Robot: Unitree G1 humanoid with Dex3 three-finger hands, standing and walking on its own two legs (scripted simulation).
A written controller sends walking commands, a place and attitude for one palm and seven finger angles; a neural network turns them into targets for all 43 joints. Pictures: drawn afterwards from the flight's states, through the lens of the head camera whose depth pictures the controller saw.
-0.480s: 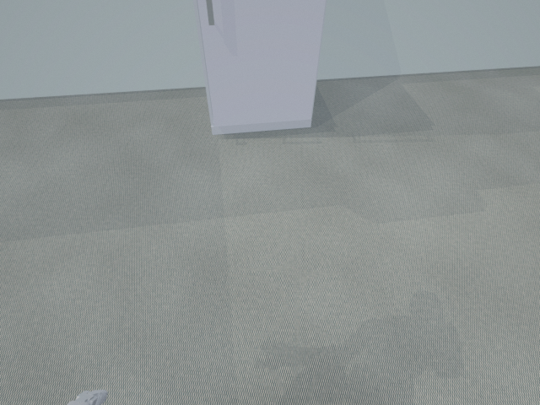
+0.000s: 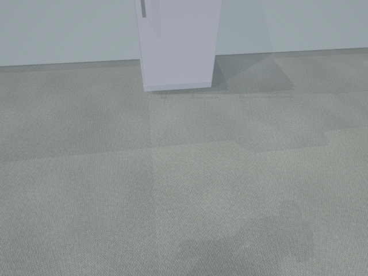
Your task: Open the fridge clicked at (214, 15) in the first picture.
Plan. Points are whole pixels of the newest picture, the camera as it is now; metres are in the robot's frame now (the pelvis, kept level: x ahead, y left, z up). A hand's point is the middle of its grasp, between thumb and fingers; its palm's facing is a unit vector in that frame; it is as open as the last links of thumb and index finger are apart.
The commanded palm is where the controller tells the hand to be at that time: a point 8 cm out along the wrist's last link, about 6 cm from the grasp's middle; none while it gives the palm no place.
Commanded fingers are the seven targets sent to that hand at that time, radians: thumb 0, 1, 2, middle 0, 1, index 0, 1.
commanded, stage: stand and wait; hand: left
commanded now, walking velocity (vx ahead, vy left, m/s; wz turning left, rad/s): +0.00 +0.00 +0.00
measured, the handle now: out of the picture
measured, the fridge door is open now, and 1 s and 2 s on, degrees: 0 0 0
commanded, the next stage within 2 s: look at it before walking up in 0.34 s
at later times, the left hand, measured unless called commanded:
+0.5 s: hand out of the picture +0.07 +0.24 -0.15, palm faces -0.03 -0.94 -0.34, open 7.4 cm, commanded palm none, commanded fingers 0.00 0.90 0.90 -0.20 -0.30 -0.20 -0.30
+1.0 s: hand out of the picture +0.06 +0.24 -0.15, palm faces -0.03 -0.94 -0.34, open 7.4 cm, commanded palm none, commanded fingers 0.00 0.90 0.90 -0.20 -0.30 -0.20 -0.30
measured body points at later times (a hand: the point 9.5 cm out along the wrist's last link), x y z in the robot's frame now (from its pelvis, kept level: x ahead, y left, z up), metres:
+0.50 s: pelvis -0.01 +0.00 +0.00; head -0.01 +0.00 +0.45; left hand +0.07 +0.29 -0.13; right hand +0.07 -0.30 -0.13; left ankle -0.01 +0.13 -0.74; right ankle -0.01 -0.12 -0.74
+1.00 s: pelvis -0.01 +0.00 +0.00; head +0.00 +0.00 +0.45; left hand +0.06 +0.29 -0.13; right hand +0.07 -0.30 -0.13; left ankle -0.01 +0.13 -0.74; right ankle -0.01 -0.12 -0.74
